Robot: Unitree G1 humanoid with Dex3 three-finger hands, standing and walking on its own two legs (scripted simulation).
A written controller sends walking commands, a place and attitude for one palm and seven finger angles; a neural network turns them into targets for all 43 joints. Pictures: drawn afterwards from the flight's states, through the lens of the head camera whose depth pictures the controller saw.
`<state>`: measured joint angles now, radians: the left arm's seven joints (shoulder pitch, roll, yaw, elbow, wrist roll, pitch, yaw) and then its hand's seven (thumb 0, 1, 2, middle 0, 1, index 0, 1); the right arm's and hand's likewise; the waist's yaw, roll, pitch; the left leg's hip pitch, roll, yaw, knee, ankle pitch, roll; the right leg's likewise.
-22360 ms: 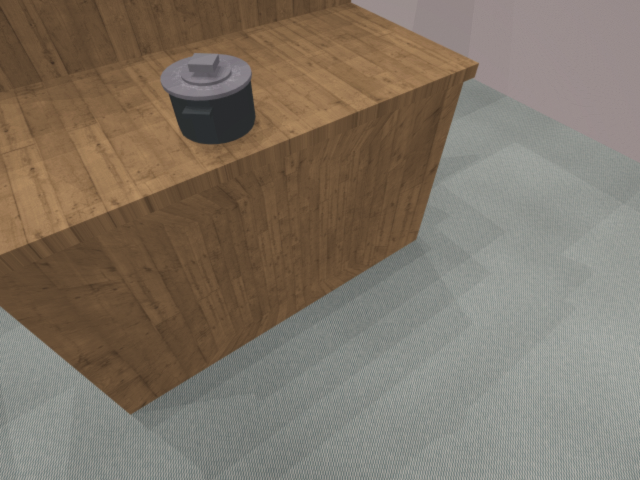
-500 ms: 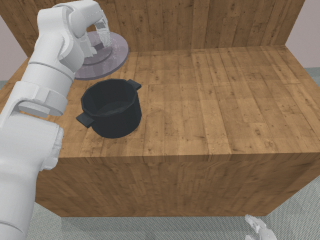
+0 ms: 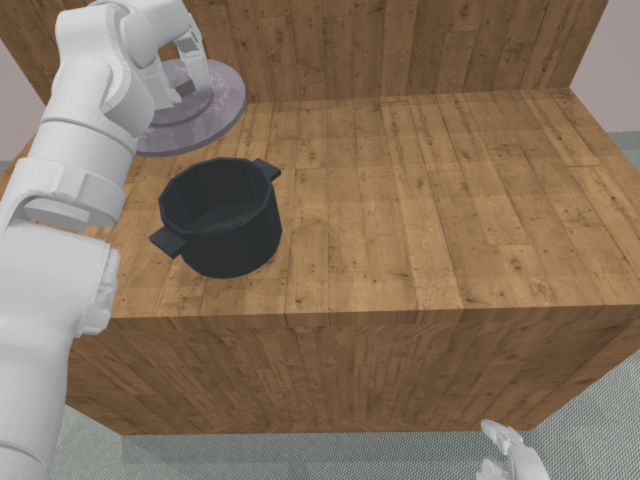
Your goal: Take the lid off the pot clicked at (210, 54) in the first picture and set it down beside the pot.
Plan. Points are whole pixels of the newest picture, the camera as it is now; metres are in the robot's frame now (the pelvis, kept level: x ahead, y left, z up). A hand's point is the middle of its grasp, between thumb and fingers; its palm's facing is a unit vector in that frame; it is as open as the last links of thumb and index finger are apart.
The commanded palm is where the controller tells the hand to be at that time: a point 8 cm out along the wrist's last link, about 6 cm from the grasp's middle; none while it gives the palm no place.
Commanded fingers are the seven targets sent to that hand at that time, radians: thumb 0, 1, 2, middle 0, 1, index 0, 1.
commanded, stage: move the lid sideways beside the pot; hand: left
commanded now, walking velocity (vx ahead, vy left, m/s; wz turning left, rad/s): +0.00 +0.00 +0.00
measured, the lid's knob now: (166, 84) +0.50 +0.18 +0.26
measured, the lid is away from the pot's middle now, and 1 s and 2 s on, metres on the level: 0.03 0.17 0.25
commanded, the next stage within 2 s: lower the lid onto the table in 1.96 s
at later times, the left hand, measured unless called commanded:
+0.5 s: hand (78, 103) +0.44 +0.25 +0.27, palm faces -0.19 -0.06 -0.98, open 6.7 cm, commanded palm +0.43 +0.25 +0.35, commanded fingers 0.00 0.50 1.19 -0.73 -0.90 -0.86 -1.00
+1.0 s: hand (29, 108) +0.43 +0.30 +0.27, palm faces -0.21 -0.07 -0.97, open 6.7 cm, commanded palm +0.43 +0.30 +0.35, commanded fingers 0.00 0.50 1.19 -0.73 -0.90 -0.86 -1.00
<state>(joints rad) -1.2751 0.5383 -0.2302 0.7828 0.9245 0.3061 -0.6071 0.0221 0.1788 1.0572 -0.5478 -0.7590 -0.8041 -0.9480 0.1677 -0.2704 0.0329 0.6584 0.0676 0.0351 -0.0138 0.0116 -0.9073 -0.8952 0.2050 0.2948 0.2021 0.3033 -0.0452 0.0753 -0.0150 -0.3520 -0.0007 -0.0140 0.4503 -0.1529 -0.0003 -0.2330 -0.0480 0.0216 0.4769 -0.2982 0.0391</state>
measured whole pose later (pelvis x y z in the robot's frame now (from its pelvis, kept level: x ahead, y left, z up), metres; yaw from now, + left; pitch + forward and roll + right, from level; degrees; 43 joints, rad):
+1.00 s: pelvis -0.01 +0.01 +0.00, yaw +1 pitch +4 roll -1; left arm -1.21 0.81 -0.14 0.81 0.94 0.16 -0.65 0.02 0.18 1.05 -0.54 -0.76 -0.81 -0.95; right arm 0.23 -0.30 0.02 0.66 0.10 0.11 -0.03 0.01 -0.91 -0.90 0.21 0.29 0.20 0.30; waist -0.05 0.06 0.02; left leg -0.39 0.00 -0.03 0.48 -0.15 0.01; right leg -0.24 -0.04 0.00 0.43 -0.26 0.04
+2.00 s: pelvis +0.00 +0.01 +0.00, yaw +1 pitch +5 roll -2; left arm -1.22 0.98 -0.07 0.95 0.98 0.03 -0.65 0.02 0.19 1.05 -0.54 -0.76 -0.81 -0.95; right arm 0.25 -0.31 0.04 0.68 0.12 0.14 -0.07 0.01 -0.91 -0.89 0.21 0.29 0.20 0.30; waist -0.05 0.05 0.04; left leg -0.42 0.02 -0.04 0.51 -0.17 0.01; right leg -0.23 -0.02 -0.01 0.40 -0.25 0.04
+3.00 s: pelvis +0.00 +0.01 +0.00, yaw +1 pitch +5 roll -2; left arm -1.15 0.92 -0.08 1.04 0.96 0.05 -0.61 0.02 0.20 1.05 -0.54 -0.76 -0.81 -0.95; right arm 0.26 -0.31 0.03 0.67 0.12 0.12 -0.06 0.01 -0.91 -0.89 0.21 0.29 0.20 0.30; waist -0.07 0.05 0.02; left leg -0.44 0.03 -0.05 0.54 -0.19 0.00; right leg -0.25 -0.01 -0.01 0.44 -0.28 0.04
